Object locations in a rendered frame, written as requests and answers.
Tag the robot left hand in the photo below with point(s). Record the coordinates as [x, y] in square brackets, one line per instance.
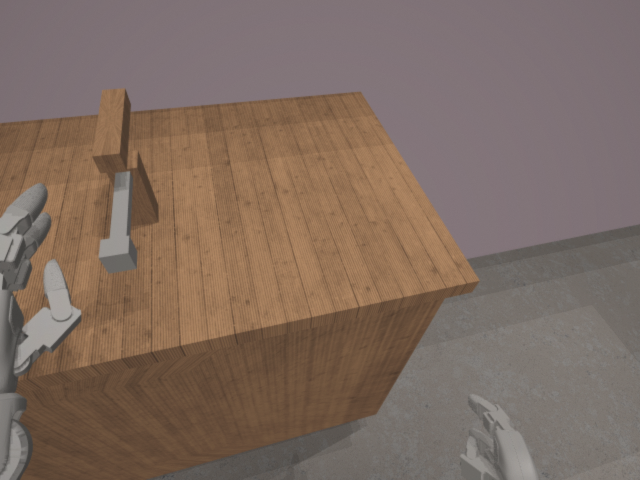
[22, 231]

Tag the robot left forearm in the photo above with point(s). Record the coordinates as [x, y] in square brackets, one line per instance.
[16, 445]

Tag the robot right hand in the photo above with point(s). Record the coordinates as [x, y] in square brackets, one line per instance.
[506, 457]

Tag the counter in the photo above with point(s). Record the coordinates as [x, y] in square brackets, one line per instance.
[288, 264]

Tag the tap lever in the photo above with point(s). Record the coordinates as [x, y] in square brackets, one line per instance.
[118, 253]

